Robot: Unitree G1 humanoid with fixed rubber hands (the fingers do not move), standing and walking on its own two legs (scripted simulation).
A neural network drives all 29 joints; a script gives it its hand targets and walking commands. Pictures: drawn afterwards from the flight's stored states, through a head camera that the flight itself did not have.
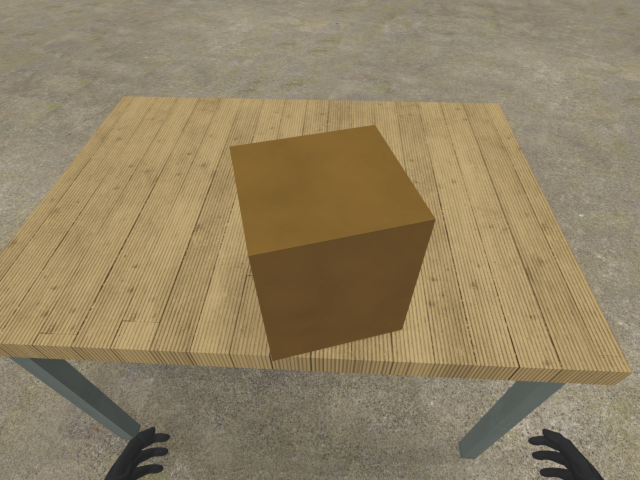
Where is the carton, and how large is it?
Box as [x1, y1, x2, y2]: [230, 125, 435, 360]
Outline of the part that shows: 374,125 230,147 248,257 272,360 398,330 402,327 435,219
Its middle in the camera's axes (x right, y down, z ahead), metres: +0.00 +0.01 +0.57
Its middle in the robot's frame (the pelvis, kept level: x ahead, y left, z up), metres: +0.43 +0.01 +0.04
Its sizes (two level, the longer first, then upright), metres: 0.210 0.200 0.250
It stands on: a table, 0.67 m high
